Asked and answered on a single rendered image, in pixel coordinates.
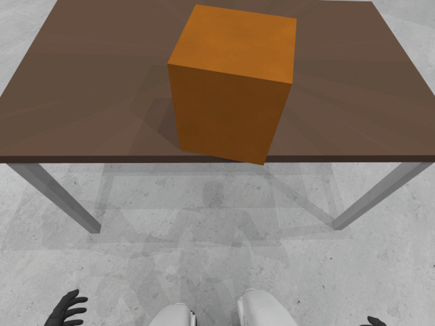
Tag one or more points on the robot right thigh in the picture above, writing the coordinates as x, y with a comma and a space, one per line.
260, 308

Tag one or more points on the robot thigh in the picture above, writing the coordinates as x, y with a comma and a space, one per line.
174, 315
260, 308

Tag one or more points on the carton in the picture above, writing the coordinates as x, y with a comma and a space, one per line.
230, 75

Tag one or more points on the left robot hand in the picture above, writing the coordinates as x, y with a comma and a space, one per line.
61, 312

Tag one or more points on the robot left thigh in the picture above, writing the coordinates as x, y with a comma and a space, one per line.
174, 315

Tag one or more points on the table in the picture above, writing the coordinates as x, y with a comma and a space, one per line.
94, 88

